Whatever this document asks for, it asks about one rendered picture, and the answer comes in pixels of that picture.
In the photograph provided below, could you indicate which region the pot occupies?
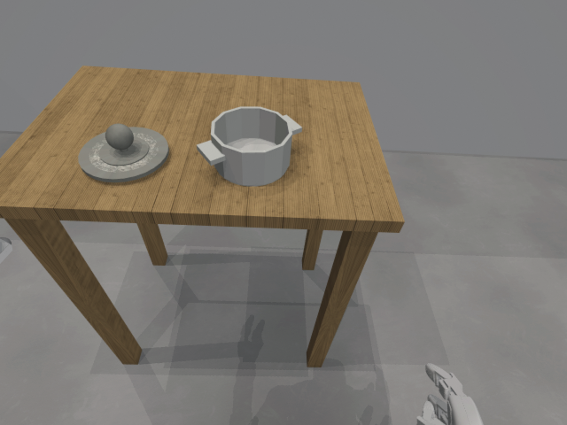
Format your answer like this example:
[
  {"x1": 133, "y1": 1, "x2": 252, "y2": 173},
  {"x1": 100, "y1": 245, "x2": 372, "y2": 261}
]
[{"x1": 197, "y1": 106, "x2": 302, "y2": 187}]

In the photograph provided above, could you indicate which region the knob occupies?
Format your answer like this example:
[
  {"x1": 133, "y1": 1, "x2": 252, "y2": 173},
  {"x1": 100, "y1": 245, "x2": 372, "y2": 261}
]
[{"x1": 105, "y1": 124, "x2": 134, "y2": 150}]

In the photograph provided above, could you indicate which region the lid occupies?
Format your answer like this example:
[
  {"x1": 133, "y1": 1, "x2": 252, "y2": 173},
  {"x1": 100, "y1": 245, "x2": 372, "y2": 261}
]
[{"x1": 78, "y1": 127, "x2": 169, "y2": 182}]

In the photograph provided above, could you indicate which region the robot right hand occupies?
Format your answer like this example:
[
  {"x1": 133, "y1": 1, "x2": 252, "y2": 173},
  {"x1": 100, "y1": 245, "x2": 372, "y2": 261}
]
[{"x1": 417, "y1": 363, "x2": 484, "y2": 425}]

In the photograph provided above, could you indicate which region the table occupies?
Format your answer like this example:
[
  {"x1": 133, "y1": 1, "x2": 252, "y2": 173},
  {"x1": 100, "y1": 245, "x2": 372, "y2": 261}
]
[{"x1": 0, "y1": 66, "x2": 405, "y2": 367}]

